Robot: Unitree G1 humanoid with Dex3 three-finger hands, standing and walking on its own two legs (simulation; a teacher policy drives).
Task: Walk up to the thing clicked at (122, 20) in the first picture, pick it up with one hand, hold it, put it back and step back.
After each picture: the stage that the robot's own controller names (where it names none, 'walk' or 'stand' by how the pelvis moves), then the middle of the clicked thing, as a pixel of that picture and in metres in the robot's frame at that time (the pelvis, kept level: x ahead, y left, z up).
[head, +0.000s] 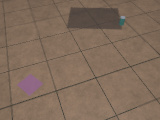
stand; (122, 20) +1.86 -0.53 -0.72
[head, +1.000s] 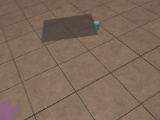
walk; (96, 25) +1.78 -0.05 -0.69
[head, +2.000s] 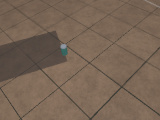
walk; (64, 49) +1.22 +0.25 -0.70
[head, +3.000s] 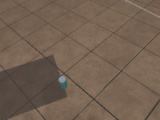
walk; (63, 82) +0.80 +0.26 -0.71
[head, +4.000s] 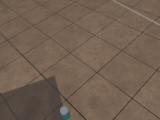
walk; (65, 113) +0.53 +0.24 -0.71
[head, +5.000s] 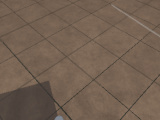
stand; out of the picture +0.44 +0.19 -0.71
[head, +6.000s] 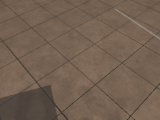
stand; out of the picture +0.42 +0.20 -0.72
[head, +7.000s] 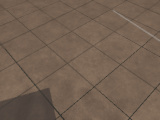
stand; out of the picture +0.41 +0.22 -0.73
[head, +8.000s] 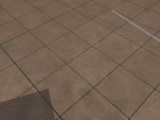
stand; out of the picture +0.40 +0.22 -0.73
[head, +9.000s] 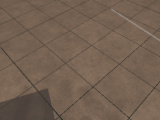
stand; out of the picture +0.39 +0.22 -0.73
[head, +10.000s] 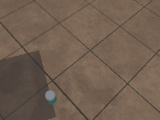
go down; (51, 97) +0.44 +0.21 -0.59
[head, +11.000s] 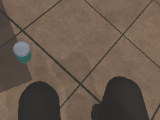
go down; (23, 52) +0.48 +0.24 -0.30
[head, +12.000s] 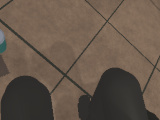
close in; out of the picture +0.48 +0.26 -0.26
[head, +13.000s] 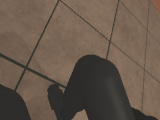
close; out of the picture +0.47 +0.29 -0.23
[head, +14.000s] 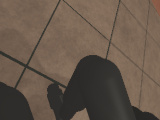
lift; out of the picture +0.46 +0.29 -0.24
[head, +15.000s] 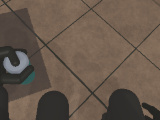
lift; (21, 69) +0.36 +0.22 -0.06
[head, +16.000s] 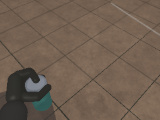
hold; (39, 93) +0.32 +0.17 +0.01
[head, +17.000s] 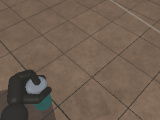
hold; (39, 94) +0.32 +0.17 -0.01
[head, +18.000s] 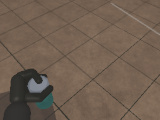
hold; (41, 93) +0.33 +0.17 -0.01
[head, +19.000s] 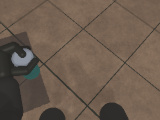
crouch; (27, 64) +0.42 +0.20 -0.08
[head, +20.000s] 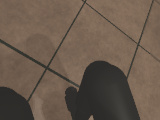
lower; out of the picture +0.48 +0.28 -0.20
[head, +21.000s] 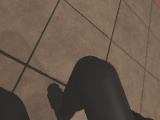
lower; out of the picture +0.45 +0.30 -0.24
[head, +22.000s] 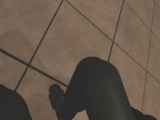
lower; out of the picture +0.45 +0.30 -0.24
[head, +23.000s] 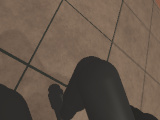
lower; out of the picture +0.45 +0.30 -0.24
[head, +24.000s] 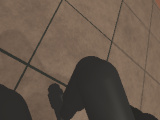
lower; out of the picture +0.45 +0.30 -0.24
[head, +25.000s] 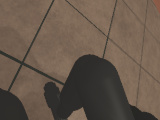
open; out of the picture +0.45 +0.29 -0.24
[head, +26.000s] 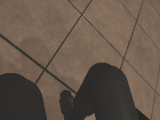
stand; out of the picture +0.45 +0.28 -0.25
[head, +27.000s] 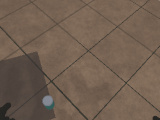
stand; (48, 102) +0.42 +0.21 -0.58
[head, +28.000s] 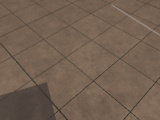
stand; out of the picture +0.40 +0.21 -0.66
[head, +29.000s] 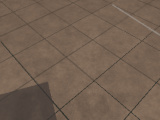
stand; out of the picture +0.40 +0.20 -0.67
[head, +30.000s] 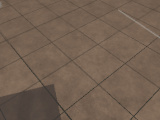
stand; out of the picture +0.41 +0.19 -0.71
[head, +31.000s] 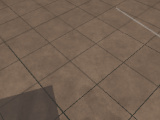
stand; out of the picture +0.39 +0.21 -0.73
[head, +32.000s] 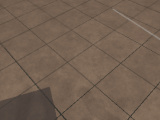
stand; out of the picture +0.38 +0.22 -0.73
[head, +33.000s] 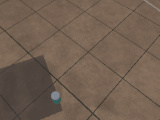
walk; (56, 97) +0.49 +0.20 -0.70
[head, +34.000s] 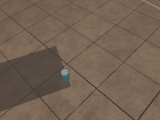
walk; (65, 75) +0.82 +0.25 -0.71
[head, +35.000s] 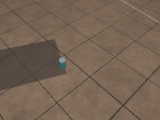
stand; (62, 63) +1.05 +0.20 -0.71
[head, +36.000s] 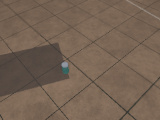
stand; (65, 68) +1.00 +0.22 -0.72
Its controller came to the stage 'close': yes
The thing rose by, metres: 0.70
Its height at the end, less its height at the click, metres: +0.00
